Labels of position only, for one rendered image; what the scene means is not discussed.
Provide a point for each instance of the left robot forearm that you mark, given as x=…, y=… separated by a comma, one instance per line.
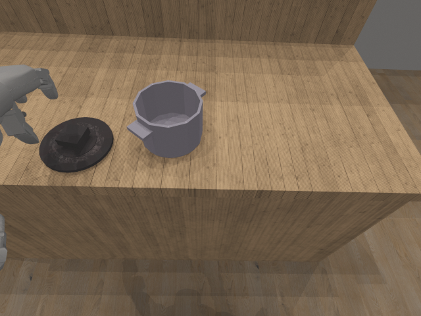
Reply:
x=6, y=104

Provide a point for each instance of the table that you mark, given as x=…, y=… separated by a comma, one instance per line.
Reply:
x=300, y=152

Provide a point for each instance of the robot left hand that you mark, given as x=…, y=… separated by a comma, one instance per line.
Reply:
x=21, y=80

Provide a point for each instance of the lid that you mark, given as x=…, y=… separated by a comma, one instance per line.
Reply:
x=67, y=159

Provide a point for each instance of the pot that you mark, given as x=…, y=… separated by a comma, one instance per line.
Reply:
x=169, y=118

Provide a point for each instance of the knob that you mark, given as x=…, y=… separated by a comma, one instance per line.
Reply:
x=73, y=136

